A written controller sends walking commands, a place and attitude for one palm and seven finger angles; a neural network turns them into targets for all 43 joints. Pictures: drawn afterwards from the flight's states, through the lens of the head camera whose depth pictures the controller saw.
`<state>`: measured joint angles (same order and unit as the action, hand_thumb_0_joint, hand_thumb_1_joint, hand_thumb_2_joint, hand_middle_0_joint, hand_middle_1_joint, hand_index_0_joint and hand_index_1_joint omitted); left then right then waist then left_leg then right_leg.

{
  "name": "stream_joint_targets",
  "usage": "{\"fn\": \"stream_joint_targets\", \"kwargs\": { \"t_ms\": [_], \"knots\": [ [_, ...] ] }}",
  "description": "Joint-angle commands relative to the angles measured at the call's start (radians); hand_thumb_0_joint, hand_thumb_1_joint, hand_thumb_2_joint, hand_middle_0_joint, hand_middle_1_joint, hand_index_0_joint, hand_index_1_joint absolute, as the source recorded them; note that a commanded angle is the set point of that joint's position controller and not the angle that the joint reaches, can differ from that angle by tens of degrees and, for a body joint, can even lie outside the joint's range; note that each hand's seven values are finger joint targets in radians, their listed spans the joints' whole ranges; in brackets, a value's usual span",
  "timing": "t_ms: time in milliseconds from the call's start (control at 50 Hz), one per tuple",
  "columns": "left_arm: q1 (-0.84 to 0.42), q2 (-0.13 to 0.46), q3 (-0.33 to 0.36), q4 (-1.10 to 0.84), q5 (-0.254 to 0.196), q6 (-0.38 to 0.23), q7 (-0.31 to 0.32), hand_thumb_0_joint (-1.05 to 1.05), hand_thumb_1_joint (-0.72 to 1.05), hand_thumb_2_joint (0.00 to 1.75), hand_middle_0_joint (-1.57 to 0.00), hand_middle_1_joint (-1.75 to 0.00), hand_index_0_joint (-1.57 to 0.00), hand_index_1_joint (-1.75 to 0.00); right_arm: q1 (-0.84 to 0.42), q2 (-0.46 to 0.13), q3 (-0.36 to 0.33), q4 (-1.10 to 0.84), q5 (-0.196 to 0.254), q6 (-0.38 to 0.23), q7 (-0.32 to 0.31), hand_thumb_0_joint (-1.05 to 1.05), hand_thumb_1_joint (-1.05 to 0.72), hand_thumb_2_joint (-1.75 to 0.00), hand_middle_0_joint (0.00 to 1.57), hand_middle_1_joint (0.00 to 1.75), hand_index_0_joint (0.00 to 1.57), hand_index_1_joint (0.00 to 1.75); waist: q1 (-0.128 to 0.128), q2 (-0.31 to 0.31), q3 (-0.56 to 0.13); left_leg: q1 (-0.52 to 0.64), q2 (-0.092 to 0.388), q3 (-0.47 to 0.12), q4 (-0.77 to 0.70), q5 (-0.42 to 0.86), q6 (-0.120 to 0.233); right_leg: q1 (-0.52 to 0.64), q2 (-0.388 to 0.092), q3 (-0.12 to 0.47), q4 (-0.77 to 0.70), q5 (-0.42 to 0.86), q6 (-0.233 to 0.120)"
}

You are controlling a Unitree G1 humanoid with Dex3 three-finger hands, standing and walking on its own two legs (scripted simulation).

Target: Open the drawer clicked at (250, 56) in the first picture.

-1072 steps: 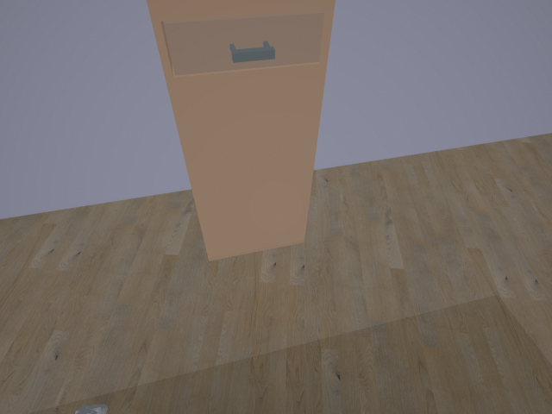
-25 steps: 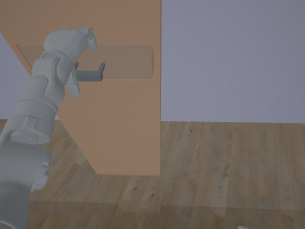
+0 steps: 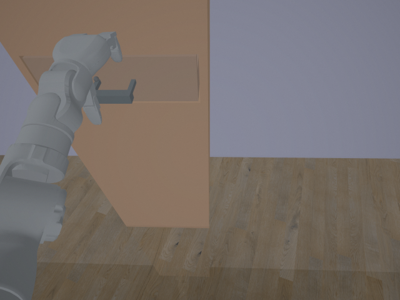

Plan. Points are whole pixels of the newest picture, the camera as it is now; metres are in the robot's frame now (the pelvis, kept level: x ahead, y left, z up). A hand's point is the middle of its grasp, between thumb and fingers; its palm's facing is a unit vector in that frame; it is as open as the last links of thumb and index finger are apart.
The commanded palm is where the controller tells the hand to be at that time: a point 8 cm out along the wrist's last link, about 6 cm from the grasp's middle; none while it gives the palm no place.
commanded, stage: re-aim the fingers above the handle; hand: left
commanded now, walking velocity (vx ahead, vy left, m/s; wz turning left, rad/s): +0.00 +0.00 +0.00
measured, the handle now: (112, 90) +0.54 +0.21 +0.14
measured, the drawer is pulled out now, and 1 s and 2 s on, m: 0.00 0.00 0.00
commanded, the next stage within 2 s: lower the fingers behind the handle in 0.50 s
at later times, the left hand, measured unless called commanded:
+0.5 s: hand (93, 84) +0.48 +0.21 +0.20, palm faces +0.00 -0.01 -1.00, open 13.8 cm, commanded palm +0.46 +0.20 +0.26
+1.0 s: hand (113, 93) +0.49 +0.18 +0.17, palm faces -0.02 -0.04 -1.00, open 13.8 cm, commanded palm +0.47 +0.20 +0.23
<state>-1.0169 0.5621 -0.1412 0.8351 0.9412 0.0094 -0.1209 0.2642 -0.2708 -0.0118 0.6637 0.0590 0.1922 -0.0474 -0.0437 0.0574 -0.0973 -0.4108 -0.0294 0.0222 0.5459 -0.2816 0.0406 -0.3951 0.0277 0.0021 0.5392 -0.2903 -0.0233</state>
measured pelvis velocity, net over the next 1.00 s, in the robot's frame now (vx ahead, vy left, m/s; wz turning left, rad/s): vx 0.01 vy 0.00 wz -0.01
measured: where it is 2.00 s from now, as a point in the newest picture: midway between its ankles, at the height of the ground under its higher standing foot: outside the picture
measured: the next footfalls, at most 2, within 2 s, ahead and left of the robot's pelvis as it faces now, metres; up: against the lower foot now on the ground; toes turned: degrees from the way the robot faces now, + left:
none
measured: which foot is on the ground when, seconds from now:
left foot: down 0.00-1.00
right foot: down 0.00-1.00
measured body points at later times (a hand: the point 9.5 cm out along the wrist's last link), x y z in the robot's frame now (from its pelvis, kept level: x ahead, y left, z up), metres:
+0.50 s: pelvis +0.01 +0.00 +0.00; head +0.04 -0.02 +0.45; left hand +0.47 +0.21 +0.25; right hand +0.08 -0.27 -0.13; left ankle -0.01 +0.09 -0.73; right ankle -0.02 -0.11 -0.73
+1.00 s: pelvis +0.01 +0.00 +0.00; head +0.05 -0.02 +0.45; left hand +0.48 +0.18 +0.22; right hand +0.09 -0.27 -0.14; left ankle -0.01 +0.09 -0.73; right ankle -0.02 -0.11 -0.73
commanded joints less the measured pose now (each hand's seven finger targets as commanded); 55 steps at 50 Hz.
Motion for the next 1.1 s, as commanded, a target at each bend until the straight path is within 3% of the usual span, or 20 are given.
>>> {"fn": "stream_joint_targets", "kwargs": {
  "t_ms": [0,60,100,160,180,240,280,380,460,500,560,620,660,740,780,860,880,920,980,1080],
  "knots": [
    [-0.525,0.186,0.039,-0.157,0.005,-0.003,0.007,0.0,-0.5,0.3,-0.3,-1.2,-0.3,-1.2,0.011,-0.14,-0.05,-0.103,0.004,-0.024,-0.013,0.0,-0.9,-0.9,0.2,0.3,0.2,0.3,-0.034,-0.064,-0.314,0.195,0.016,-0.015,-0.027,0.32,0.011,0.078,-0.004,0.005,-0.064,0.28,-0.012],
    [-0.511,0.228,0.082,-0.231,-0.006,-0.044,-0.008,0.0,-0.5,0.3,-0.3,-1.2,-0.3,-1.2,0.017,-0.134,-0.056,-0.115,-0.001,-0.027,-0.016,0.0,-0.9,-0.9,0.2,0.3,0.2,0.3,-0.017,-0.046,-0.388,0.232,0.011,-0.015,-0.014,0.378,0.017,0.119,-0.003,0.015,-0.058,0.329,-0.013],
    [-0.53,0.214,0.073,-0.231,-0.011,-0.057,-0.003,0.0,-0.5,0.3,-0.3,-1.2,-0.3,-1.2,0.029,-0.133,-0.055,-0.106,0.0,-0.027,-0.015,0.0,-0.9,-0.9,0.2,0.3,0.2,0.3,-0.025,-0.035,-0.359,0.23,0.015,-0.019,-0.015,0.382,0.012,0.087,0.001,0.008,-0.058,0.318,-0.015],
    [-0.511,0.33,0.175,-0.214,-0.01,-0.063,0.028,0.0,-0.5,0.3,-0.3,-1.2,-0.3,-1.2,0.023,-0.139,-0.051,-0.105,-0.003,-0.027,-0.016,0.0,-0.9,-0.9,0.2,0.3,0.2,0.3,0.004,-0.041,-0.371,0.187,0.012,-0.01,-0.021,0.371,0.012,0.136,-0.001,0.014,-0.053,0.333,-0.015],
    [-0.517,0.318,0.165,-0.212,-0.005,-0.062,0.038,0.0,-0.5,0.3,-0.3,-1.2,-0.3,-1.2,0.028,-0.134,-0.051,-0.104,-0.006,-0.028,-0.015,0.0,-0.9,-0.9,0.2,0.3,0.2,0.3,0.003,-0.039,-0.385,0.183,0.012,-0.008,-0.019,0.391,0.011,0.148,-0.004,0.013,-0.049,0.353,-0.016],
    [-0.481,0.4,0.234,-0.205,0.016,-0.049,0.063,0.0,-0.5,0.3,-0.3,-1.2,-0.3,-1.2,0.015,-0.141,-0.051,-0.105,-0.009,-0.023,-0.012,0.0,-0.9,-0.9,0.2,0.3,0.2,0.3,0.027,-0.035,-0.416,0.165,0.014,-0.001,-0.017,0.432,0.008,0.2,-0.005,0.018,-0.041,0.399,-0.018],
    [-0.462,0.307,0.158,-0.196,0.018,-0.027,0.062,0.0,-0.5,0.3,-0.3,-1.2,-0.3,-1.2,0.01,-0.133,-0.053,-0.11,-0.004,-0.02,-0.004,0.0,-0.9,-0.9,0.2,0.3,0.2,0.3,0.01,-0.035,-0.385,0.172,0.018,0.0,-0.017,0.433,0.008,0.173,-0.004,0.011,-0.042,0.397,-0.014],
    [-0.429,0.235,0.081,-0.233,0.002,-0.004,0.008,0.0,-0.5,0.3,-0.3,-1.2,-0.3,-1.2,0.005,-0.145,-0.057,-0.114,0.007,-0.016,-0.01,0.0,-0.9,-0.9,0.2,0.3,0.2,0.3,-0.023,-0.059,-0.339,0.217,0.018,-0.005,-0.019,0.398,0.018,0.124,0.0,0.011,-0.065,0.364,-0.009],
    [-0.477,0.188,0.041,-0.337,-0.031,-0.038,-0.021,0.0,-0.5,0.3,-0.3,-1.2,-0.3,-1.2,-0.002,-0.134,-0.059,-0.117,0.008,-0.025,-0.013,0.0,-0.9,-0.9,0.2,0.3,0.2,0.3,-0.031,-0.01,-0.353,0.282,0.014,-0.019,-0.012,0.413,0.018,0.084,0.002,0.011,-0.071,0.334,-0.012],
    [-0.51,0.195,0.055,-0.313,-0.034,-0.049,-0.013,0.0,-0.5,0.3,-0.3,-1.2,-0.3,-1.2,0.006,-0.135,-0.057,-0.102,0.005,-0.028,-0.014,0.0,-0.9,-0.9,0.2,0.3,0.2,0.3,-0.032,-0.009,-0.327,0.279,0.015,-0.026,-0.015,0.407,0.011,0.055,0.006,0.0,-0.067,0.309,-0.015],
    [-0.538,0.252,0.112,-0.322,-0.034,-0.058,0.02,0.0,-0.5,0.3,-0.3,-1.2,-0.3,-1.2,0.007,-0.13,-0.057,-0.098,-0.002,-0.035,-0.01,0.0,-0.9,-0.9,0.2,0.3,0.2,0.3,-0.012,0.016,-0.383,0.29,0.011,-0.026,-0.003,0.457,0.007,0.082,0.007,0.002,-0.054,0.342,-0.02],
    [-0.485,0.255,0.126,-0.171,-0.018,-0.014,0.052,0.0,-0.5,0.3,-0.3,-1.2,-0.3,-1.2,-0.003,-0.133,-0.043,-0.086,0.001,-0.028,-0.007,0.0,-0.9,-0.9,0.2,0.3,0.2,0.3,-0.006,-0.048,-0.304,0.192,0.014,-0.017,-0.02,0.382,0.0,0.084,0.003,-0.008,-0.05,0.309,-0.017],
    [-0.497,0.259,0.124,-0.157,0.003,0.001,0.065,0.0,-0.5,0.3,-0.3,-1.2,-0.3,-1.2,-0.009,-0.136,-0.042,-0.093,-0.001,-0.027,-0.003,0.0,-0.9,-0.9,0.2,0.3,0.2,0.3,0.0,-0.046,-0.333,0.179,0.014,-0.011,-0.019,0.377,0.002,0.104,-0.002,0.001,-0.044,0.32,-0.017],
    [-0.459,0.183,0.066,-0.163,0.02,0.009,0.047,0.0,-0.5,0.3,-0.3,-1.2,-0.3,-1.2,-0.003,-0.132,-0.048,-0.116,-0.003,-0.018,-0.001,0.0,-0.9,-0.9,0.2,0.3,0.2,0.3,-0.012,-0.074,-0.389,0.201,0.015,-0.007,0.003,0.437,0.008,0.129,-0.004,0.006,-0.033,0.379,-0.014],
    [-0.449,0.164,0.049,-0.159,0.017,0.006,0.033,0.0,-0.5,0.3,-0.3,-1.2,-0.3,-1.2,0.006,-0.135,-0.049,-0.113,-0.001,-0.012,-0.004,0.0,-0.9,-0.9,0.2,0.3,0.2,0.3,-0.024,-0.09,-0.359,0.203,0.017,-0.012,0.003,0.419,0.011,0.095,-0.001,0.002,-0.032,0.365,-0.01],
    [-0.463,0.223,0.102,-0.273,0.003,-0.046,0.028,0.0,-0.5,0.3,-0.3,-1.2,-0.3,-1.2,0.015,-0.129,-0.058,-0.123,-0.006,-0.014,-0.01,0.0,-0.9,-0.9,0.2,0.3,0.2,0.3,-0.01,-0.04,-0.421,0.241,0.013,-0.01,0.018,0.464,0.016,0.115,0.001,0.013,-0.028,0.399,-0.012],
    [-0.449,0.197,0.087,-0.244,0.0,-0.049,0.033,0.0,-0.5,0.3,-0.3,-1.2,-0.3,-1.2,0.018,-0.123,-0.056,-0.118,-0.006,-0.014,-0.011,0.0,-0.9,-0.9,0.2,0.3,0.2,0.3,-0.016,-0.059,-0.385,0.224,0.011,-0.008,0.017,0.448,0.016,0.106,0.001,0.009,-0.031,0.392,-0.011],
    [-0.441,0.255,0.139,-0.227,0.002,-0.058,0.056,0.0,-0.5,0.3,-0.3,-1.2,-0.3,-1.2,0.022,-0.13,-0.055,-0.106,-0.005,-0.013,-0.013,0.0,-0.9,-0.9,0.2,0.3,0.2,0.3,-0.007,-0.05,-0.359,0.195,0.014,-0.008,0.009,0.417,0.011,0.099,0.003,0.008,-0.028,0.37,-0.014],
    [-0.436,0.281,0.17,-0.243,0.008,-0.065,0.095,0.0,-0.5,0.3,-0.3,-1.2,-0.3,-1.2,0.029,-0.127,-0.059,-0.101,-0.01,-0.017,-0.01,0.0,-0.9,-0.9,0.2,0.3,0.2,0.3,0.004,-0.031,-0.4,0.19,0.011,-0.005,0.016,0.444,0.011,0.127,0.004,0.011,-0.018,0.398,-0.016],
    [-0.379,0.218,0.135,-0.257,0.019,-0.039,0.125,0.0,-0.5,0.3,-0.3,-1.2,-0.3,-1.2,0.031,-0.125,-0.07,-0.1,-0.012,-0.014,0.008,0.0,-0.9,-0.9,0.2,0.3,0.2,0.3,0.006,-0.008,-0.431,0.219,0.015,-0.004,0.032,0.525,0.008,0.123,0.01,0.008,-0.007,0.434,-0.016]
  ]
}}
